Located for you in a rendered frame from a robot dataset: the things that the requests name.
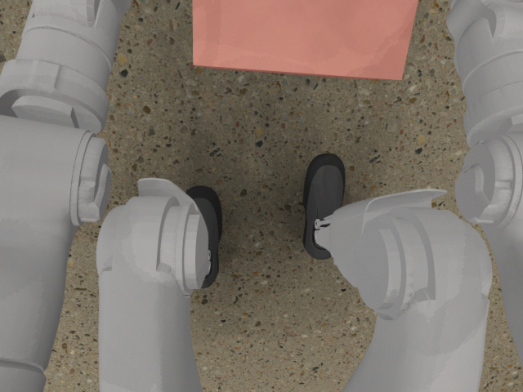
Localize left robot forearm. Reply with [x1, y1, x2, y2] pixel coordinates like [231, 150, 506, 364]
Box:
[0, 0, 131, 134]

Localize carton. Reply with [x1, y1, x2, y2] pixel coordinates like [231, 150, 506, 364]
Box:
[193, 0, 418, 80]

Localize robot left upper arm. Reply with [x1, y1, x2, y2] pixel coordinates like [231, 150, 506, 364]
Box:
[0, 115, 112, 392]

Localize robot right upper arm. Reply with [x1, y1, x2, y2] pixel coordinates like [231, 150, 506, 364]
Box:
[454, 133, 523, 367]

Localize robot right foot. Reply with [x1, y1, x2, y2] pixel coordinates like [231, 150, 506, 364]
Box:
[302, 154, 346, 260]

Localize right robot forearm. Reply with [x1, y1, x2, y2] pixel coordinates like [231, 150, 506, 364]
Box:
[446, 0, 523, 148]

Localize robot left thigh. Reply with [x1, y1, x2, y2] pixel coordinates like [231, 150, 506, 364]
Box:
[98, 196, 208, 392]

